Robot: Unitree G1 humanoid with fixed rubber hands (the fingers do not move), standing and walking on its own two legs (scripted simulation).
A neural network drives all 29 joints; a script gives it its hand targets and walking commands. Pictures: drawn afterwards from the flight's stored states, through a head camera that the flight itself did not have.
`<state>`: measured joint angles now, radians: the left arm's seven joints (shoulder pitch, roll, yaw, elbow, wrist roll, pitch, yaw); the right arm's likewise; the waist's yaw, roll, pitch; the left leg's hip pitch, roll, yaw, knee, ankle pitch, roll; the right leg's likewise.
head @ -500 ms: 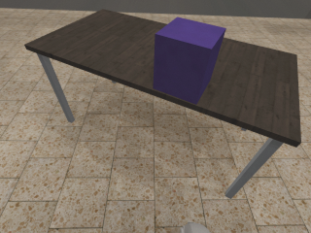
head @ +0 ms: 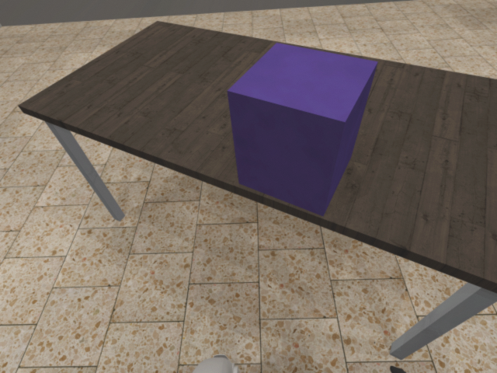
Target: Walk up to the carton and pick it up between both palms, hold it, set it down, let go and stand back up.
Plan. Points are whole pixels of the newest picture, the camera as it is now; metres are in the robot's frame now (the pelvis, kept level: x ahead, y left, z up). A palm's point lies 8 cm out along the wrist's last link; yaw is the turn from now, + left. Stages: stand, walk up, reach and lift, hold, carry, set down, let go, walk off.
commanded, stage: walk up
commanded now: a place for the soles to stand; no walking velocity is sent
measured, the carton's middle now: (300, 130) +0.57 -0.07 +0.06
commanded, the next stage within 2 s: none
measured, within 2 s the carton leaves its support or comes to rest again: neither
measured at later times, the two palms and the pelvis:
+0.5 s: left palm out of the picture +0.14 +0.24 -0.11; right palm out of the picture +0.14 -0.24 -0.11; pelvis +0.04 +0.01 +0.01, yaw -1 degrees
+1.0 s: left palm out of the picture +0.07 +0.35 -0.10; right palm out of the picture +0.13 -0.21 -0.12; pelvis +0.06 +0.08 +0.00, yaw -11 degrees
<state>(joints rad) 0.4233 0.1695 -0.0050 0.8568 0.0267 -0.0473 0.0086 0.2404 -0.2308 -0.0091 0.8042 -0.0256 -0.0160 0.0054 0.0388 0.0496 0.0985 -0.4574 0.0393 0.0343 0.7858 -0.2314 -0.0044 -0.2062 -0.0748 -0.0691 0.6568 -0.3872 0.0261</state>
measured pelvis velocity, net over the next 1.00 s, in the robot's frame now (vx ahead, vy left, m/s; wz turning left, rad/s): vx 0.06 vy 0.08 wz -0.20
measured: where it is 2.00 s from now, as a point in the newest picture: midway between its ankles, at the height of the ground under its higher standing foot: (219, 372)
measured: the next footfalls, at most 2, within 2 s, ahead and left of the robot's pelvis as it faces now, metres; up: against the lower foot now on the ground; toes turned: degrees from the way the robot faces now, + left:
left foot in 0.02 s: +0.14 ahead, +0.13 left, +0.00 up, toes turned +3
left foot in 1.08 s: +0.24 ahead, +0.25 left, +0.00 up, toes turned -13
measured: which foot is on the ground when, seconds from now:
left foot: up 0.00-0.00, down 0.02-0.76, up 0.78-1.00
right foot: down 0.00-1.00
